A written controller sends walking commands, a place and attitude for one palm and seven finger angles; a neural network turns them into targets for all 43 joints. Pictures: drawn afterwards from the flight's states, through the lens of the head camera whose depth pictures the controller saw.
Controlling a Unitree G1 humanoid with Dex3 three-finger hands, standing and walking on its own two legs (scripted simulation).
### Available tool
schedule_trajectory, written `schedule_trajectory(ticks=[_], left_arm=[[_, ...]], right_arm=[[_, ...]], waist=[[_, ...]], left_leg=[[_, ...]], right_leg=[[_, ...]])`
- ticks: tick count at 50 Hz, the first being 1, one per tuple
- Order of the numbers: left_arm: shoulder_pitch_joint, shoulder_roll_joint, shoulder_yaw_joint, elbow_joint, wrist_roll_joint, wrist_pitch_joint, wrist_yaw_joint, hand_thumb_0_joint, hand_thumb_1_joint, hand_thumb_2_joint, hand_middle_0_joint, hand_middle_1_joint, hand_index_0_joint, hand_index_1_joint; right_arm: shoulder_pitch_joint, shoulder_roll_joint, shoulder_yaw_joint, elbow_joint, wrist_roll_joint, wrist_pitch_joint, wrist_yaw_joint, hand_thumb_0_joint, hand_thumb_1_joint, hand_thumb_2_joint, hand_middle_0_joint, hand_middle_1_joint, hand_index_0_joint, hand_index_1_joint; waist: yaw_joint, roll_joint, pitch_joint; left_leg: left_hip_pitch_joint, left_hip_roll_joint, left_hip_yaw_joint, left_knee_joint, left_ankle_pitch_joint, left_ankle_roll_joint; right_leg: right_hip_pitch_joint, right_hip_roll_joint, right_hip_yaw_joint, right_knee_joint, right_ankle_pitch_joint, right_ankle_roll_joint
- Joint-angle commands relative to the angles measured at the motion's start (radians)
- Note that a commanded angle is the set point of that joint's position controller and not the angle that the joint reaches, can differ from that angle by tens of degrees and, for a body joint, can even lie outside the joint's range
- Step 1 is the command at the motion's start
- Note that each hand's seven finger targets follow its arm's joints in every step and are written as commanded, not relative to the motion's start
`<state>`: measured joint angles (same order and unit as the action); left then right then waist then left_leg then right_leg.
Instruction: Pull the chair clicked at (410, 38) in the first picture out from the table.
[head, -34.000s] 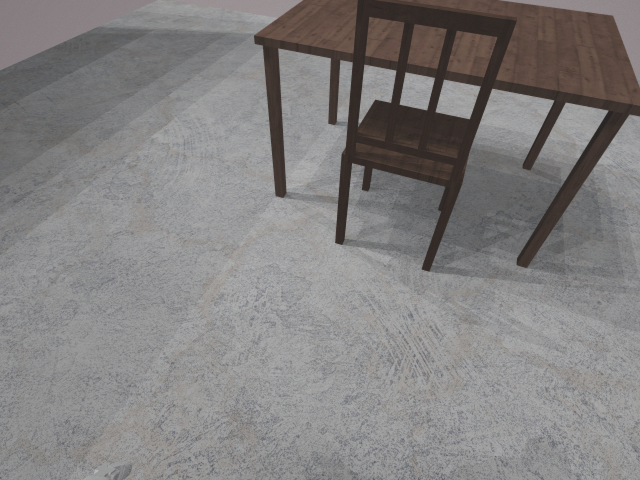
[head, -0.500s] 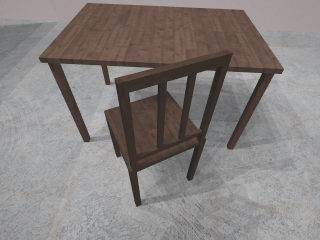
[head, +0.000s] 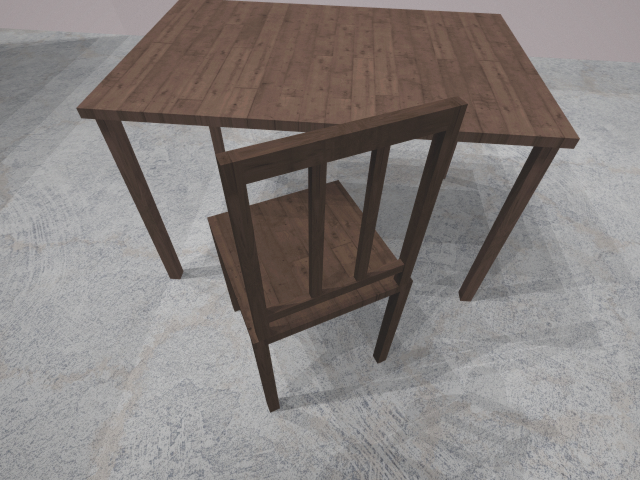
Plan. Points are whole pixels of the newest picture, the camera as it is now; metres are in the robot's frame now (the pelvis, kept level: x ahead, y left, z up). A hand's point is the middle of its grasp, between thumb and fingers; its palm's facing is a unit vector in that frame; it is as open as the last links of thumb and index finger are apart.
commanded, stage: shuffle to correct the standing spot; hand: left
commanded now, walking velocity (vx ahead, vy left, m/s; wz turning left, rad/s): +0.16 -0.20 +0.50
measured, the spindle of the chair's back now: (316, 239) +0.51 +0.03 -0.04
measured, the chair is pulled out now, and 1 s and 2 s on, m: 0.21 0.21 0.21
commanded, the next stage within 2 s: come to a stop and stand still in 1.32 s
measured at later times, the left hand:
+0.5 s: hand out of the picture +0.06 +0.11 -0.19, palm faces +0.29 -0.95 -0.14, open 7.4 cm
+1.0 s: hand out of the picture +0.13 -0.01 -0.18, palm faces +0.45 -0.87 -0.18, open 7.4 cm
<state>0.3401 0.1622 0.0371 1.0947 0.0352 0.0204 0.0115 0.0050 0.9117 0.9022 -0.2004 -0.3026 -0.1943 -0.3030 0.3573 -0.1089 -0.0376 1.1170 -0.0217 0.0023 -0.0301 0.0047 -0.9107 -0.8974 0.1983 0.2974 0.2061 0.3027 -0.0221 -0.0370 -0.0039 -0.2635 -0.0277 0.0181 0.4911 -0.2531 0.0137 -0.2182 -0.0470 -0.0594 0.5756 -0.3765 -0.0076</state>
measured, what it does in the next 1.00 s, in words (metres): walks ahead, turning left: left foot, then right foot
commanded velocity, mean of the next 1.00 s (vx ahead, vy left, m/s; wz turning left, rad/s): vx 0.01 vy -0.19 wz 0.35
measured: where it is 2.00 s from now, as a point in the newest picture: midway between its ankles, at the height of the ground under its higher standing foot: outside the picture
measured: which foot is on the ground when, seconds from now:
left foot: down 0.00-0.06, up 0.08-0.34, down 0.36-0.74, up 0.76-1.00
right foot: down 0.00-0.36, up 0.38-0.70, down 0.72-1.00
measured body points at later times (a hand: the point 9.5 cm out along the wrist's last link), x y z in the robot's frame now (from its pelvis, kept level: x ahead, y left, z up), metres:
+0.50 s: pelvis +0.09 -0.06 -0.01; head +0.11 -0.03 +0.44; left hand +0.05 +0.16 -0.18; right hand +0.21 -0.28 -0.15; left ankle +0.11 +0.04 -0.73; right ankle +0.10 -0.19 -0.65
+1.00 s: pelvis +0.20 -0.16 +0.00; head +0.23 -0.14 +0.44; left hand +0.11 +0.04 -0.16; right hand +0.36 -0.36 -0.15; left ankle +0.16 -0.09 -0.72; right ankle +0.23 -0.24 -0.73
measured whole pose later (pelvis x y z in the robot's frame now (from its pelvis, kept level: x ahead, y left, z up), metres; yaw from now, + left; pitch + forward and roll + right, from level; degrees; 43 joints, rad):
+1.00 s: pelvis +0.20 -0.16 +0.00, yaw +25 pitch +0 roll +0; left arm 0.32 0.15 0.02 0.97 0.03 0.03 0.03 0.01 0.91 0.90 -0.20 -0.30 -0.20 -0.30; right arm 0.20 -0.19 -0.06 0.99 -0.01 0.04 -0.03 0.01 -0.91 -0.90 0.19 0.30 0.20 0.30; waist 0.01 -0.02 0.07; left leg -0.33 -0.01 0.08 0.72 -0.42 0.00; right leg -0.25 0.00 -0.16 0.56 -0.31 -0.07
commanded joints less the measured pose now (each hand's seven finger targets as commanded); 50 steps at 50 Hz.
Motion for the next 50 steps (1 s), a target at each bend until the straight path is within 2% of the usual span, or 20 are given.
schedule_trajectory(ticks=[1,3,6,10,15,16,17,18,19,20,23,26,32,35,37,38,39,43,46,50], left_arm=[[0.127,0.067,0.024,-0.045,0.001,-0.024,0.002,0.0,0.9,0.9,-0.2,-0.3,-0.2,-0.3],[0.215,0.138,0.042,-0.028,0.004,-0.028,0.022,0.0,0.9,0.9,-0.2,-0.3,-0.2,-0.3],[0.174,0.066,0.017,-0.041,0.002,-0.039,0.039,0.0,0.9,0.9,-0.2,-0.3,-0.2,-0.3],[0.163,0.082,0.01,-0.049,0.011,-0.049,0.041,0.0,0.9,0.9,-0.2,-0.3,-0.2,-0.3],[0.033,0.141,0.015,-0.091,-0.001,-0.047,0.018,0.0,0.9,0.9,-0.2,-0.3,-0.2,-0.3],[0.018,0.133,0.017,-0.11,-0.008,-0.043,0.01,0.0,0.9,0.9,-0.2,-0.3,-0.2,-0.3],[0.013,0.08,0.011,-0.156,-0.017,-0.04,-0.006,0.0,0.9,0.9,-0.2,-0.3,-0.2,-0.3],[0.006,0.088,0.009,-0.194,-0.009,-0.026,-0.003,0.0,0.9,0.9,-0.2,-0.3,-0.2,-0.3],[-0.004,0.112,0.013,-0.203,0.002,-0.013,0.0,0.0,0.9,0.9,-0.2,-0.3,-0.2,-0.3],[-0.022,0.093,0.014,-0.219,0.017,-0.008,-0.005,0.0,0.9,0.9,-0.2,-0.3,-0.2,-0.3],[0.046,0.092,0.018,-0.166,0.019,0.018,-0.016,0.0,0.9,0.9,-0.2,-0.3,-0.2,-0.3],[0.053,0.09,0.018,-0.166,0.009,0.023,-0.019,0.0,0.9,0.9,-0.2,-0.3,-0.2,-0.3],[-0.017,0.09,0.015,-0.207,0.003,0.006,-0.009,0.0,0.9,0.9,-0.2,-0.3,-0.2,-0.3],[0.076,0.127,0.023,-0.184,0.002,-0.012,0.002,0.0,0.9,0.9,-0.2,-0.3,-0.2,-0.3],[0.081,0.243,0.035,-0.194,0.013,-0.014,0.012,0.0,0.9,0.9,-0.2,-0.3,-0.2,-0.3],[0.072,0.238,0.034,-0.206,0.015,-0.007,0.01,0.0,0.9,0.9,-0.2,-0.3,-0.2,-0.3],[0.037,0.212,0.038,-0.207,0.015,-0.013,0.016,0.0,0.9,0.9,-0.2,-0.3,-0.2,-0.3],[0.024,0.153,0.022,-0.193,0.01,-0.009,0.032,0.0,0.9,0.9,-0.2,-0.3,-0.2,-0.3],[0.037,0.163,0.024,-0.177,0.011,-0.005,0.039,0.0,0.9,0.9,-0.2,-0.3,-0.2,-0.3],[0.011,0.139,0.015,-0.16,-0.021,0.0,0.033,0.0,0.9,0.9,-0.2,-0.3,-0.2,-0.3]], right_arm=[[0.007,-0.174,-0.041,-0.059,0.002,-0.016,-0.01,0.0,-0.9,-0.9,0.2,0.3,0.2,0.3],[-0.074,-0.098,-0.026,-0.107,0.003,-0.018,-0.004,0.0,-0.9,-0.9,0.2,0.3,0.2,0.3],[-0.084,-0.109,-0.03,-0.105,-0.008,-0.016,0.0,0.0,-0.9,-0.9,0.2,0.3,0.2,0.3],[-0.137,-0.072,-0.018,-0.15,-0.002,-0.01,0.023,0.0,-0.9,-0.9,0.2,0.3,0.2,0.3],[0.072,-0.12,-0.027,-0.114,-0.004,-0.022,0.013,0.0,-0.9,-0.9,0.2,0.3,0.2,0.3],[0.18,-0.166,-0.036,-0.087,-0.007,-0.024,0.005,0.0,-0.9,-0.9,0.2,0.3,0.2,0.3],[0.226,-0.259,-0.055,-0.078,-0.013,-0.022,-0.009,0.0,-0.9,-0.9,0.2,0.3,0.2,0.3],[0.203,-0.329,-0.063,-0.091,0.005,-0.019,-0.014,0.0,-0.9,-0.9,0.2,0.3,0.2,0.3],[0.088,-0.339,-0.068,-0.125,0.011,-0.011,-0.011,0.0,-0.9,-0.9,0.2,0.3,0.2,0.3],[-0.007,-0.304,-0.062,-0.171,0.004,-0.018,-0.012,0.0,-0.9,-0.9,0.2,0.3,0.2,0.3],[-0.148,-0.231,-0.043,-0.191,0.003,-0.034,-0.008,0.0,-0.9,-0.9,0.2,0.3,0.2,0.3],[-0.169,-0.255,-0.056,-0.211,0.002,-0.03,0.002,0.0,-0.9,-0.9,0.2,0.3,0.2,0.3],[-0.139,-0.277,-0.081,-0.221,-0.009,0.011,0.014,0.0,-0.9,-0.9,0.2,0.3,0.2,0.3],[-0.129,-0.232,-0.073,-0.216,-0.007,0.021,0.015,0.0,-0.9,-0.9,0.2,0.3,0.2,0.3],[-0.074,-0.116,-0.047,-0.238,0.001,0.024,0.011,0.0,-0.9,-0.9,0.2,0.3,0.2,0.3],[-0.096,-0.135,-0.049,-0.237,-0.001,0.023,0.006,0.0,-0.9,-0.9,0.2,0.3,0.2,0.3],[-0.103,-0.154,-0.051,-0.23,-0.002,0.023,0.005,0.0,-0.9,-0.9,0.2,0.3,0.2,0.3],[-0.124,-0.137,-0.038,-0.192,0.009,0.026,0.004,0.0,-0.9,-0.9,0.2,0.3,0.2,0.3],[-0.13,-0.104,-0.023,-0.172,0.014,0.027,0.002,0.0,-0.9,-0.9,0.2,0.3,0.2,0.3],[0.016,-0.142,-0.019,-0.1,0.014,0.011,-0.007,0.0,-0.9,-0.9,0.2,0.3,0.2,0.3]], waist=[[0.062,0.057,0.054],[0.104,-0.293,0.097],[0.051,-0.075,0.121],[0.045,-0.076,0.111],[-0.092,-0.102,-0.007],[-0.145,-0.029,-0.058],[-0.135,0.206,-0.057],[-0.091,0.169,-0.086],[-0.042,0.051,0.0],[-0.002,0.009,0.11],[0.075,0.171,0.099],[0.076,0.159,0.032],[0.013,0.186,0.027],[0.046,0.083,0.0],[0.032,-0.276,-0.024],[0.05,-0.22,-0.032],[0.041,-0.318,-0.035],[0.028,-0.123,-0.035],[0.03,-0.077,-0.018],[-0.032,0.015,-0.052]], left_leg=[[-0.193,0.156,-0.245,-0.089,-0.214,0.099],[-0.448,-0.008,0.06,0.343,-0.27,0.025],[-0.472,0.068,0.041,0.62,-0.249,0.024],[-0.398,0.051,0.12,0.545,-0.185,0.038],[0.058,-0.024,0.218,0.187,-0.017,0.095],[0.239,0.038,0.102,0.06,0.085,0.124],[0.356,0.336,-0.366,-0.051,0.302,0.257],[0.314,0.515,-0.679,-0.191,0.312,0.349],[0.15,0.525,-0.625,-0.267,-0.007,0.341],[0.01,0.471,-0.577,-0.29,-0.125,0.294],[-0.163,0.277,-0.281,-0.273,-0.096,0.169],[-0.177,0.208,-0.166,-0.246,-0.105,0.131],[-0.134,0.217,-0.22,-0.172,-0.214,0.109],[-0.168,0.143,-0.168,0.023,-0.125,0.043],[-0.267,-0.022,0.014,0.362,-0.32,-0.018],[-0.261,0.005,-0.003,0.494,-0.392,-0.005],[-0.313,0.025,-0.02,0.597,-0.376,-0.005],[-0.267,0.03,0.02,0.564,-0.319,-0.02],[-0.156,0.018,0.056,0.359,-0.286,-0.01],[0.216,0.086,-0.001,-0.122,0.209,0.021]], right_leg=[[0.119,-0.026,0.045,-0.191,0.023,-0.017],[0.267,-0.27,0.294,-0.39,0.009,-0.114],[0.256,-0.261,0.12,-0.262,0.585,-0.167],[0.228,-0.208,-0.008,-0.231,0.73,-0.172],[0.081,-0.154,-0.165,0.1,1.036,-0.092],[-0.034,-0.138,-0.156,0.328,0.883,-0.061],[-0.315,-0.009,-0.128,0.672,0.139,0.002],[-0.452,0.039,0.052,0.851,-0.149,0.008],[-0.457,-0.022,0.141,0.861,-0.101,0.006],[-0.485,-0.046,0.112,0.829,-0.041,0.03],[-0.354,-0.064,0.119,0.699,0.127,0.06],[-0.272,-0.05,0.071,0.512,0.135,0.08],[-0.161,0.003,-0.003,0.135,0.08,0.091],[0.022,0.008,0.024,-0.129,0.159,0.077],[0.066,-0.248,0.318,-0.278,0.222,-0.059],[0.042,-0.262,0.312,-0.296,0.224,-0.123],[0.08,-0.231,0.311,-0.283,0.352,-0.142],[0.148,-0.185,0.111,-0.131,0.809,-0.187],[0.113,-0.204,0.116,-0.13,0.848,-0.208],[-0.007,-0.118,0.05,0.025,0.619,-0.089]])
